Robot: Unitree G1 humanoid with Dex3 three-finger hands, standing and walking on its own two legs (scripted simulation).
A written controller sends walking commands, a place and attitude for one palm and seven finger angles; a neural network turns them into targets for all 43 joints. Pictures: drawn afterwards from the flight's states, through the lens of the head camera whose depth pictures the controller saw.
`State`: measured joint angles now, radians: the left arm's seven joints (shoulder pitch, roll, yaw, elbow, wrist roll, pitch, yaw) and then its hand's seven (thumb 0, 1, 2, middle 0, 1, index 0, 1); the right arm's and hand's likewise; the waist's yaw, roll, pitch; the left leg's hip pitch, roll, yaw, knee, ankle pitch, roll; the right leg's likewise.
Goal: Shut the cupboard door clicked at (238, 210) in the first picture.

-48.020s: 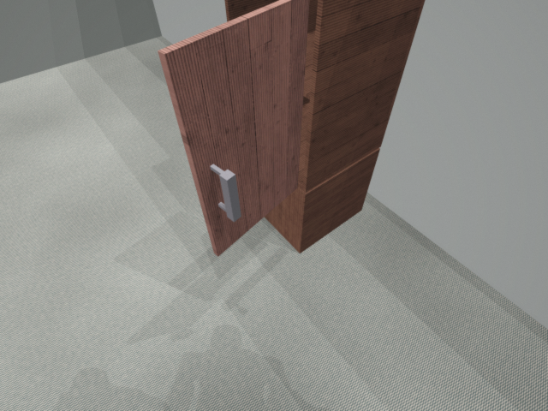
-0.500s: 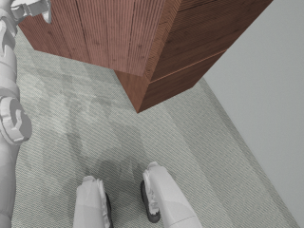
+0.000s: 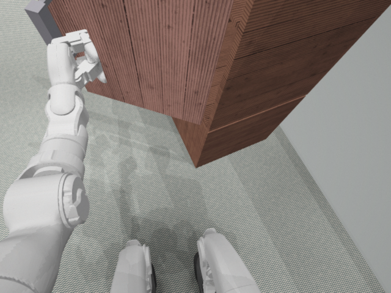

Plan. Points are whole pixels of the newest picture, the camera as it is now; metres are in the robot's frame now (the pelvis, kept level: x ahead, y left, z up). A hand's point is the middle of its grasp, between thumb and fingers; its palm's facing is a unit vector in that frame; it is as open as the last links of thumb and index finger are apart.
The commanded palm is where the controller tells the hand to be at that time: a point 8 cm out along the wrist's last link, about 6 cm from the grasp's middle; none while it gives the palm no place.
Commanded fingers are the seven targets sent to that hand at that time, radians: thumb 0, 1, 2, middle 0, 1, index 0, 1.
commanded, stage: pull the fist back off the door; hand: left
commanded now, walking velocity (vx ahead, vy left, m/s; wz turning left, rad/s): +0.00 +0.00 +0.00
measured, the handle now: (59, 32) +0.65 +0.20 +0.04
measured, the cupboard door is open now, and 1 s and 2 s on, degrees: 50 50 50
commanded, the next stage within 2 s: draw the hand back to the body in 0.36 s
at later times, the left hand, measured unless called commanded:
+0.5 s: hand (101, 92) +0.49 +0.11 +0.05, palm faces +0.05 -1.00 -0.04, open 3.1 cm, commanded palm +0.45 +0.17 +0.06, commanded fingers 0.00 0.90 0.90 -1.30 -1.50 -1.30 -1.50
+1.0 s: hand (33, 130) +0.37 +0.16 +0.16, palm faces +0.03 -1.00 -0.05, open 3.1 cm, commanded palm +0.32 +0.22 +0.16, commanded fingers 0.00 0.90 0.90 -1.11 -1.29 -1.11 -1.29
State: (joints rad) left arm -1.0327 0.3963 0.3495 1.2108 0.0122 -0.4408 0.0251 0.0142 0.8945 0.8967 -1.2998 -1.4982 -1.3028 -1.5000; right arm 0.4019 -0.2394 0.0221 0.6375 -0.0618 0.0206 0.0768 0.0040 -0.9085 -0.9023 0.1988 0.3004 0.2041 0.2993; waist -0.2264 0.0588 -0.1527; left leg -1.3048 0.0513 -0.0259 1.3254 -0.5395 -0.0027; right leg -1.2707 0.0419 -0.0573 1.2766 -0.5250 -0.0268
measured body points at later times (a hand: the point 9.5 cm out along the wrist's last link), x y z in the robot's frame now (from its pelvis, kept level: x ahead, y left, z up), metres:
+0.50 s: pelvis +0.00 +0.00 +0.01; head +0.13 +0.02 +0.44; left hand +0.48 +0.17 +0.06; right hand +0.07 -0.25 -0.12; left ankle +0.03 +0.12 -0.61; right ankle +0.03 -0.11 -0.61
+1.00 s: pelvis +0.02 +0.00 +0.08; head +0.07 +0.00 +0.53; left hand +0.36 +0.22 +0.16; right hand +0.15 -0.25 -0.02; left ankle +0.03 +0.12 -0.61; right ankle +0.03 -0.11 -0.61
